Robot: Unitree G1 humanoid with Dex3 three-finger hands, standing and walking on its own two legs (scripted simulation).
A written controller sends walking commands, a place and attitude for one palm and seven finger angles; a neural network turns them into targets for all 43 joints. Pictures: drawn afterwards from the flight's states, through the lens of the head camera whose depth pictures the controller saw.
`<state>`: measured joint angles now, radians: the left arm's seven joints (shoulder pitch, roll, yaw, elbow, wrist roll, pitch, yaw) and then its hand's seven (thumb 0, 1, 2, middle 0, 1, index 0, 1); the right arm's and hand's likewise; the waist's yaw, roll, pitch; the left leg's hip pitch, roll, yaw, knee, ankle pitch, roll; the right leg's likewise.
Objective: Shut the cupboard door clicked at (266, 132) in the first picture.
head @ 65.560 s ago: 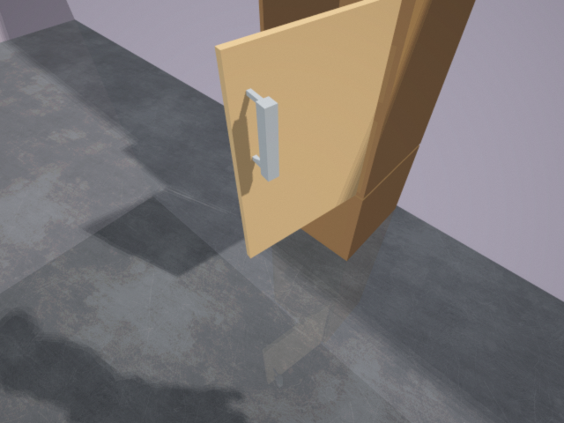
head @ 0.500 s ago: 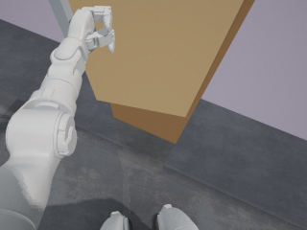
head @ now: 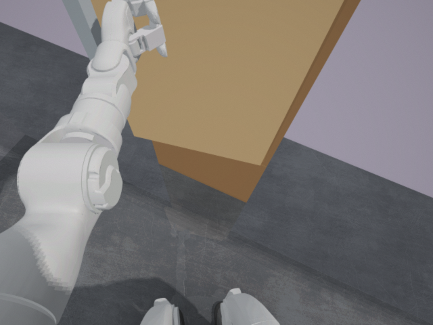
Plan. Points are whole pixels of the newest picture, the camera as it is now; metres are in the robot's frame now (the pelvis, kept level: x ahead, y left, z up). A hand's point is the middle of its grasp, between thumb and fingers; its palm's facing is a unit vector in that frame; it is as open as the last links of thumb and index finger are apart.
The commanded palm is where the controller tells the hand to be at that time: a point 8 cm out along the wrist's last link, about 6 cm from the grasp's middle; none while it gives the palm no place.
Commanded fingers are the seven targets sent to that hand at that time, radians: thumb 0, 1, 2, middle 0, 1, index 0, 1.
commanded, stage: pull the fist back off the door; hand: left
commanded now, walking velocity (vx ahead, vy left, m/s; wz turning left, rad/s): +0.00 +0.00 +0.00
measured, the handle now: (95, 21) +0.62 +0.12 +0.14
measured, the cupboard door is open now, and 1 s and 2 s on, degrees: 11 11 11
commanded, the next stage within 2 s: draw the hand back to the body in 0.76 s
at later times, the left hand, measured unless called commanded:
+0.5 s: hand (167, 44) +0.53 +0.00 +0.16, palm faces +0.05 -1.00 -0.05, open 3.1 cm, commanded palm +0.49 +0.05 +0.14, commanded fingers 0.00 0.90 0.90 -1.30 -1.50 -1.30 -1.50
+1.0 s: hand (160, 71) +0.49 +0.02 +0.15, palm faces +0.08 -0.99 +0.08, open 3.1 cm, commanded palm +0.43 +0.08 +0.15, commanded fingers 0.00 0.90 0.90 -1.30 -1.50 -1.30 -1.50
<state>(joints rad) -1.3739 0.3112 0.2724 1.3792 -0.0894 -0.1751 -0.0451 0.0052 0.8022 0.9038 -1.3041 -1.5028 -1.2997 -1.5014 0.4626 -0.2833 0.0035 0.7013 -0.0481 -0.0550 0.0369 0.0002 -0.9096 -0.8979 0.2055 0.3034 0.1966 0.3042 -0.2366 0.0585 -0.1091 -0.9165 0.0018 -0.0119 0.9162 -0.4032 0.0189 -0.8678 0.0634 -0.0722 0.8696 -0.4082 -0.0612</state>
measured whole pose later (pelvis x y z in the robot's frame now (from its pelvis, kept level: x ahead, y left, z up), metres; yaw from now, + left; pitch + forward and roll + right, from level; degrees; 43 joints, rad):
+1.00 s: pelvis +0.00 +0.00 +0.03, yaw -2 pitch +13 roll +1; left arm -0.92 0.04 0.23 1.08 -0.06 -0.28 0.28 0.02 0.90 0.90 -1.31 -1.50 -1.30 -1.50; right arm 0.35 -0.22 0.01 0.64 -0.04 0.01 0.06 0.00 -0.91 -0.90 0.20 0.30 0.20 0.30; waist -0.13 0.04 -0.12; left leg -0.61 -0.01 0.05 0.74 -0.35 0.03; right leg -0.60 0.06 -0.01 0.75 -0.37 -0.05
